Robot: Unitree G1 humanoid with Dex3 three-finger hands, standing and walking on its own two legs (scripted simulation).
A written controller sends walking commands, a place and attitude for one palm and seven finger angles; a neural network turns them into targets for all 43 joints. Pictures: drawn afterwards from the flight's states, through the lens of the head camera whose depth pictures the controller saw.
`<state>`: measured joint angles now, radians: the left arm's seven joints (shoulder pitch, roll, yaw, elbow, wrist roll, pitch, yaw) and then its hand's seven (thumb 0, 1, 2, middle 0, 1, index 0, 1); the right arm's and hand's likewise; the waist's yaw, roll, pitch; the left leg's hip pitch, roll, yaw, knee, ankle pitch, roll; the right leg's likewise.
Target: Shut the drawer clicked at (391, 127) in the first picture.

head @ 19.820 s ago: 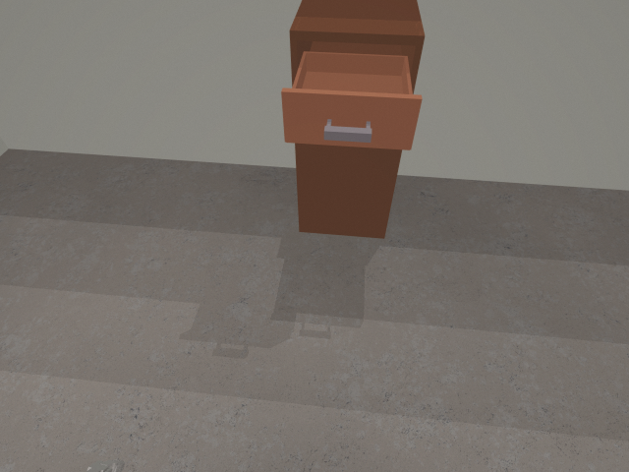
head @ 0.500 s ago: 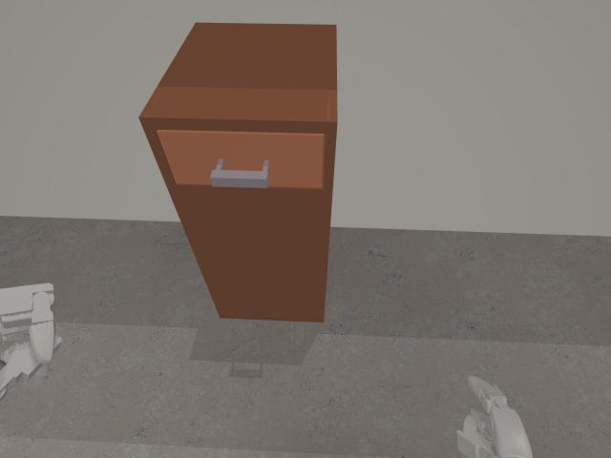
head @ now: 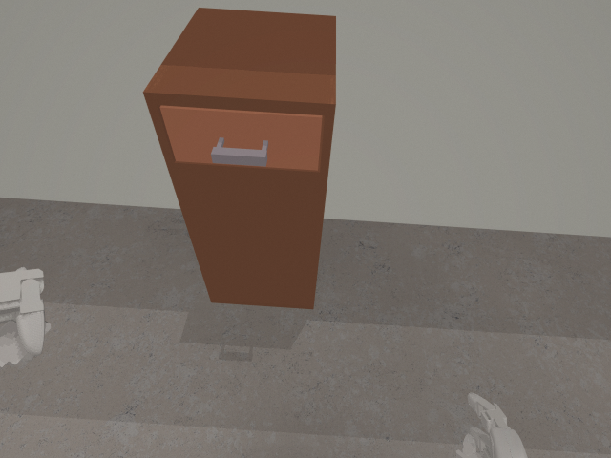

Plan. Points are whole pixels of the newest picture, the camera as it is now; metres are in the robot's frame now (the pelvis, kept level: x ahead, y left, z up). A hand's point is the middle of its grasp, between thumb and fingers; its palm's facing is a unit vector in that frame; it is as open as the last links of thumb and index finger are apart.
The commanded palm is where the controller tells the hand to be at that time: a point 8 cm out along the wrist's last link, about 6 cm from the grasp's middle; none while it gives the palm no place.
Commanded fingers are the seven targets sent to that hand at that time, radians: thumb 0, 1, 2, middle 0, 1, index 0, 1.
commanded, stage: step back with the hand held close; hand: left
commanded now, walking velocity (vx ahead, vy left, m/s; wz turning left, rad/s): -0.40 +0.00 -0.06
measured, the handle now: (241, 150) +0.70 +0.15 -0.02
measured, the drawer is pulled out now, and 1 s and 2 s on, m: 0.00 0.00 0.00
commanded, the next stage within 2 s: stop stepping back and stand still in 0.52 s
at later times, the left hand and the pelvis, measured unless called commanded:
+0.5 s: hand out of the picture +0.11 +0.23 +0.18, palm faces +0.38 -0.82 -0.43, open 3.3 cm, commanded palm +0.05 +0.27 +0.19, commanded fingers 0.00 0.90 0.90 -1.40 -1.60 -1.40 -1.60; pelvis -0.08 -0.01 +0.01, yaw -2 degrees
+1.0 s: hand out of the picture +0.05 +0.25 +0.18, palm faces +0.33 -0.87 -0.37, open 3.3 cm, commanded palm -0.02 +0.29 +0.19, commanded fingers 0.00 0.90 0.90 -1.40 -1.60 -1.40 -1.60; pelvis -0.16 +0.02 +0.01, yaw -3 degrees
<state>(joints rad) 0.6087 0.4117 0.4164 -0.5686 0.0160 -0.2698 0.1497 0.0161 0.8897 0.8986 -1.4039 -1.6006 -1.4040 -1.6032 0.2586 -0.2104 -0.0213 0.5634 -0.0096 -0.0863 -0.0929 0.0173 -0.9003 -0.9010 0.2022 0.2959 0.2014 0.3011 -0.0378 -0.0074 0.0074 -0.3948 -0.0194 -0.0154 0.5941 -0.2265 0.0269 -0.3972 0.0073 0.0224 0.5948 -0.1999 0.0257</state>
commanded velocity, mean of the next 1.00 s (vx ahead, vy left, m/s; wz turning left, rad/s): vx -0.20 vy -0.02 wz -0.02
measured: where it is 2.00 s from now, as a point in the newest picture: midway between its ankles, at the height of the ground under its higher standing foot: outside the picture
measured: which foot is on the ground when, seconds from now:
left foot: down 0.00-1.00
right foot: down 0.00-0.28, up 0.30-0.50, down 0.52-1.00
